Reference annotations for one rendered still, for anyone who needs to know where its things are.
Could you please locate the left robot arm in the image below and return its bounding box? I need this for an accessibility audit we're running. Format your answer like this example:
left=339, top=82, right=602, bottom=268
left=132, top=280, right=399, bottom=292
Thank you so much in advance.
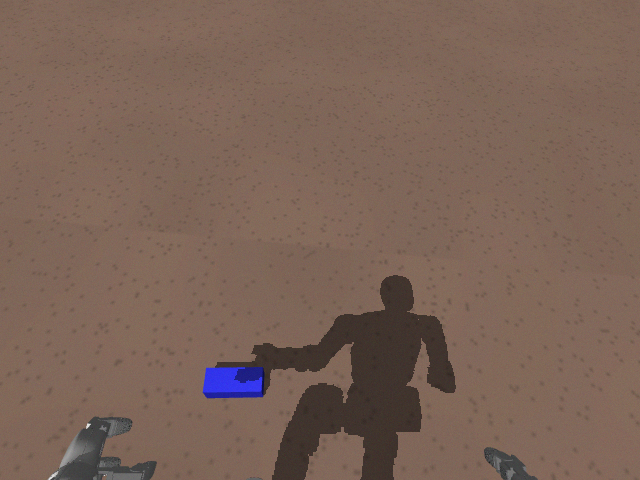
left=48, top=462, right=99, bottom=480

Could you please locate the left robot hand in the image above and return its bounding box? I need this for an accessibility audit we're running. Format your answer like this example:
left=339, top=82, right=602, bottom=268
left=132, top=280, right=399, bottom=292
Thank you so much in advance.
left=59, top=417, right=157, bottom=480

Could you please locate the carton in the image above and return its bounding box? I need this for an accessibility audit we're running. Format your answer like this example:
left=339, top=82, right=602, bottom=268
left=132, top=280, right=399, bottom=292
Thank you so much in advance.
left=203, top=367, right=265, bottom=398

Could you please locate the right robot hand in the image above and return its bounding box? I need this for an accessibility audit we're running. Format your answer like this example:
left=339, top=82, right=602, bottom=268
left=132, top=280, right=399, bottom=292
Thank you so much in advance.
left=484, top=447, right=538, bottom=480

